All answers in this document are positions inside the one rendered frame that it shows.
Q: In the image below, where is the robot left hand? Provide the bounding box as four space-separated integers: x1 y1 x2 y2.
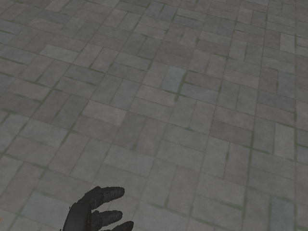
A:
60 186 134 231

